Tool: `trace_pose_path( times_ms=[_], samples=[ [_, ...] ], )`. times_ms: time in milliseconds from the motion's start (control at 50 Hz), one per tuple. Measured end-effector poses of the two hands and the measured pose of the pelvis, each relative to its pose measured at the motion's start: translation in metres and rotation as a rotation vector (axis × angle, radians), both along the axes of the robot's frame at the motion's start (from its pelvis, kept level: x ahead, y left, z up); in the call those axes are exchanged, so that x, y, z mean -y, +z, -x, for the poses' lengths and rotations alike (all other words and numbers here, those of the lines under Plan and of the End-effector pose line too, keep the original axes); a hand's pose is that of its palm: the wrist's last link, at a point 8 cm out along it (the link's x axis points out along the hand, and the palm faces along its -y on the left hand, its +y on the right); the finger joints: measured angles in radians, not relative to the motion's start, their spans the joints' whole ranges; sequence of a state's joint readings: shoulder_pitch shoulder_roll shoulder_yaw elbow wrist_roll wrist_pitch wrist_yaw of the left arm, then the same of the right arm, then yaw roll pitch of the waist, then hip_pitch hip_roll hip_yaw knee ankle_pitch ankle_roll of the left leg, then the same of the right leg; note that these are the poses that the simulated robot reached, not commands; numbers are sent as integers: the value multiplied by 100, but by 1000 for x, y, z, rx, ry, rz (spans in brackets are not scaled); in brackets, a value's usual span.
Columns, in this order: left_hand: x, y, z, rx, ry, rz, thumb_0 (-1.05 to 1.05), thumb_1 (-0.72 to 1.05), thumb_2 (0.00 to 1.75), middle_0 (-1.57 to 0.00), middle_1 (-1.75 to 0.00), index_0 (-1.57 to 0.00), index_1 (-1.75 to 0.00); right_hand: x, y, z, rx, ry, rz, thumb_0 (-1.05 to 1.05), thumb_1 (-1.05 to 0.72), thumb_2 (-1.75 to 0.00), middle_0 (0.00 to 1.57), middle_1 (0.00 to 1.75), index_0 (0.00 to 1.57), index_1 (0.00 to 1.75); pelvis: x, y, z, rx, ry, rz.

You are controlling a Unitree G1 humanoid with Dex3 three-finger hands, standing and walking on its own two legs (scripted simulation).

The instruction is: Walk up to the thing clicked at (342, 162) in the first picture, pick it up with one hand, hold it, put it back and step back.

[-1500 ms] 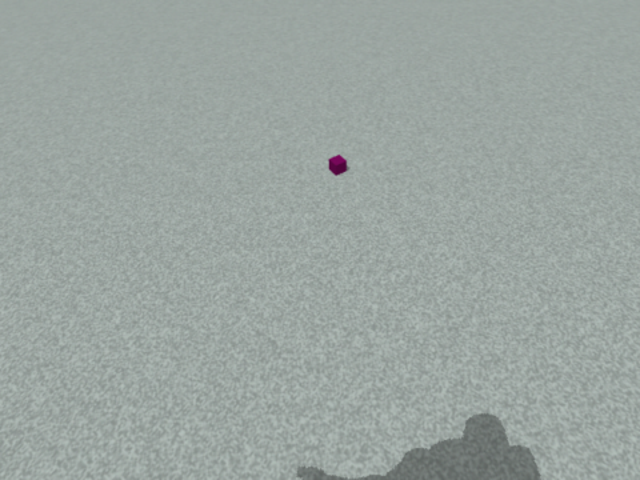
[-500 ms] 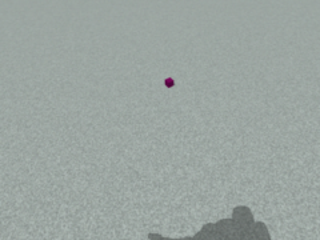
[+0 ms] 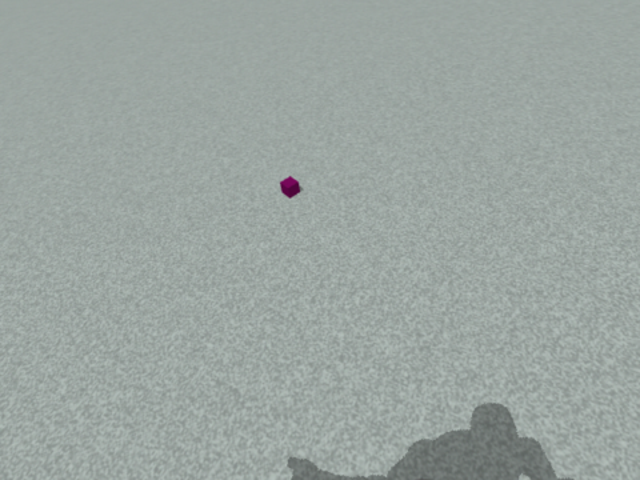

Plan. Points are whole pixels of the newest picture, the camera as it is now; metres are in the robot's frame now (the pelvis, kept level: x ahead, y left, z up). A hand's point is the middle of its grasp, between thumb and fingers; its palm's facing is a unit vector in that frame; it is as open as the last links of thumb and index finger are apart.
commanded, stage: walk up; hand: left
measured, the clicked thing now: (290, 187) +1.52 +0.19 -0.72
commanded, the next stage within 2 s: none
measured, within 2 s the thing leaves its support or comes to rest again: neither
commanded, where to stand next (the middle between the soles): +1.13 -0.03 m, yaw -5 degrees
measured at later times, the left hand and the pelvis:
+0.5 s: hand (167, 419) +0.27 +0.28 -0.15, palm faces -0.04 -0.94 -0.35, open 7.4 cm; pelvis +0.25 +0.00 +0.00, yaw -3 degrees
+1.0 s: hand (227, 239) +0.60 +0.22 -0.10, palm faces -0.07 -0.91 -0.41, open 7.4 cm; pelvis +0.50 -0.05 +0.01, yaw -4 degrees
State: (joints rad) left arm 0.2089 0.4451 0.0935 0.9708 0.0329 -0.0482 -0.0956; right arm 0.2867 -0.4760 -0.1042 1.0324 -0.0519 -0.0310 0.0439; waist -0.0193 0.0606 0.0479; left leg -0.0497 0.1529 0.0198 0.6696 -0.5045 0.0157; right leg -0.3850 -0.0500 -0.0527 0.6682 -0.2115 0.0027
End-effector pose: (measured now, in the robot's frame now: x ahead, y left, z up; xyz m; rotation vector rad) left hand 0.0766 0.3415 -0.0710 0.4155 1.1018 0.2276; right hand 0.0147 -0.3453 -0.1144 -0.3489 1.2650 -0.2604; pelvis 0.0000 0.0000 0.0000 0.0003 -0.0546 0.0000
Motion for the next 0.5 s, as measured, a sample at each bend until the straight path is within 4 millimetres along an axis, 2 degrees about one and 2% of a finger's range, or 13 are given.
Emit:
trace_pose_path(
  times_ms=[40,120,200,260,380,500],
  samples=[
    [14,0,-9,28,16,3,0,91,90,-21,-30,-20,-30,5,-3,-25,4,13,-12,1,-91,-90,20,30,20,30,9,0,-14,6,0,3],
    [39,7,-15,-9,44,41,0,91,90,-21,-30,-20,-30,2,12,-88,90,48,-59,1,-91,-90,20,30,20,30,19,17,-45,11,-19,-3],
    [51,7,-27,-58,56,61,0,90,90,-21,-30,-20,-30,-2,28,-142,166,81,-88,1,-91,-90,20,30,20,30,25,26,-79,6,-41,2],
    [53,3,-46,-84,57,72,1,90,90,-21,-30,-20,-30,-4,35,-174,172,94,-89,1,-91,-90,20,30,21,30,27,27,-108,-5,-48,11],
    [41,-13,-104,-111,50,88,1,90,90,-21,-30,-20,-30,-9,37,-247,142,115,-54,1,-90,-90,20,30,21,30,17,19,-175,-24,-42,37],
    [17,-37,-186,-150,44,84,1,90,90,-21,-30,-20,-30,-32,36,-335,196,130,-13,1,-91,-90,20,30,21,30,-4,5,-250,-33,-51,-12]
  ],
)
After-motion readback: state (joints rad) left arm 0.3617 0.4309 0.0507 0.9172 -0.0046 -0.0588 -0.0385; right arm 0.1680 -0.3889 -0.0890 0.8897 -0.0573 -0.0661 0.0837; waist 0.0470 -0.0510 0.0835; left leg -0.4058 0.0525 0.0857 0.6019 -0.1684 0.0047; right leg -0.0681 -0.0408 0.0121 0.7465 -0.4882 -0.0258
